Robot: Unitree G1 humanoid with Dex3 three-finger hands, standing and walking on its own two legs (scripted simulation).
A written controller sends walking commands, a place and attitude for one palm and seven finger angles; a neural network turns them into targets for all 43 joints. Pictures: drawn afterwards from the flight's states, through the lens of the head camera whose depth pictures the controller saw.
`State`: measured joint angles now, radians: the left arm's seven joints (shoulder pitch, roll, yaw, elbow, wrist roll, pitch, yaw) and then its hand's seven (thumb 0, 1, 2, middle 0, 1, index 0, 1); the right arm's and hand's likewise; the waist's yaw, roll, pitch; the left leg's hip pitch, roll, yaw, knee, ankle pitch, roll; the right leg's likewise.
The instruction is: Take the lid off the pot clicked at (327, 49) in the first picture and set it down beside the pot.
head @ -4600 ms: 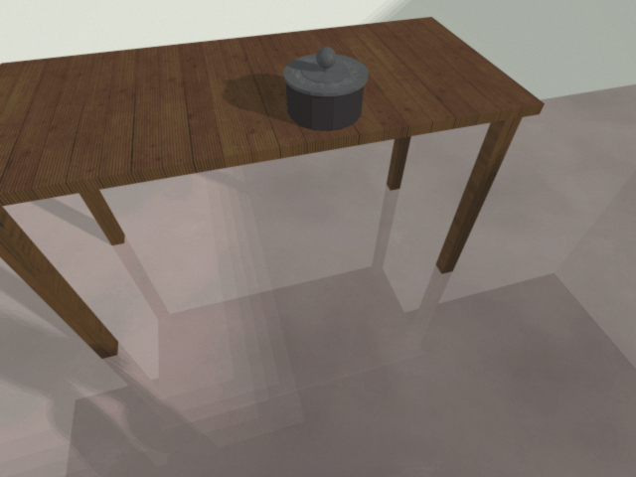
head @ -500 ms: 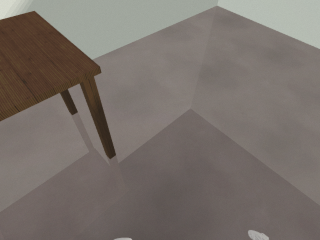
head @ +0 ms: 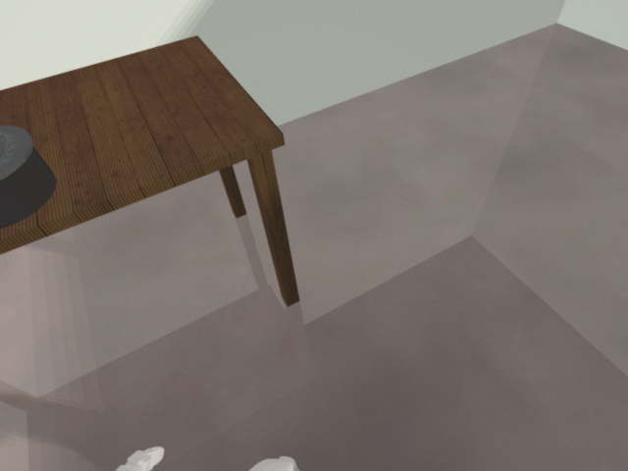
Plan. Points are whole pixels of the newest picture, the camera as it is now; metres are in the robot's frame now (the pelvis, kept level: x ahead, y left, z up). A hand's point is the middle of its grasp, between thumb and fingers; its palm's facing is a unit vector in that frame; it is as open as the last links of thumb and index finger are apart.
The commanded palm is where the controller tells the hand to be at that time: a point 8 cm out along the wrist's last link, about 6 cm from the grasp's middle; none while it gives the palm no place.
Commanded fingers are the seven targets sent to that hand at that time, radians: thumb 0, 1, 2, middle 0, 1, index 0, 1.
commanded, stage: turn to face it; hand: left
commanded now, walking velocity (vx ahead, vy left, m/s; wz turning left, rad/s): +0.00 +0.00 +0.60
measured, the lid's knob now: out of the picture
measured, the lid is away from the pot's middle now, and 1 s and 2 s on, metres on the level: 0.00 0.00 0.00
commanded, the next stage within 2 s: take the last steps up to it in 0.82 s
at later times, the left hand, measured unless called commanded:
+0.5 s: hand out of the picture -0.03 +0.26 -0.18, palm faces +0.36 -0.90 -0.25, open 7.4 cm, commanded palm none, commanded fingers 0.00 0.90 0.90 -0.20 -0.30 -0.20 -0.30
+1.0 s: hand out of the picture -0.01 +0.19 -0.13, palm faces +0.49 -0.82 -0.29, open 7.4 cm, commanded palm none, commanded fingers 0.00 0.90 0.90 -0.20 -0.30 -0.20 -0.30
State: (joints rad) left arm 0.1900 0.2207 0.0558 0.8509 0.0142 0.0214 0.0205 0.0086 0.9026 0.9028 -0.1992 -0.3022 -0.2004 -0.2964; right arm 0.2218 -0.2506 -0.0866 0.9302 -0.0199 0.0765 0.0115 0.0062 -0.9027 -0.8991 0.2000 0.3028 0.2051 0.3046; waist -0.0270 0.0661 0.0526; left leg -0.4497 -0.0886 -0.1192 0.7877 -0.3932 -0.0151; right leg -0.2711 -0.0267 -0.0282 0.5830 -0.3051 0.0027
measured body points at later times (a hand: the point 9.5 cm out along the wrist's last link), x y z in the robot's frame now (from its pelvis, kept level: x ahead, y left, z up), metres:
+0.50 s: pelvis +0.00 +0.03 +0.00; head +0.02 +0.07 +0.45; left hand -0.05 +0.31 -0.16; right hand +0.19 -0.18 -0.11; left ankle -0.02 +0.14 -0.73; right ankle +0.01 -0.12 -0.66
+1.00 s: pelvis +0.02 -0.01 +0.01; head +0.06 -0.04 +0.46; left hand -0.03 +0.24 -0.11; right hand +0.17 -0.21 -0.16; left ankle -0.08 +0.12 -0.64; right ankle +0.06 -0.08 -0.73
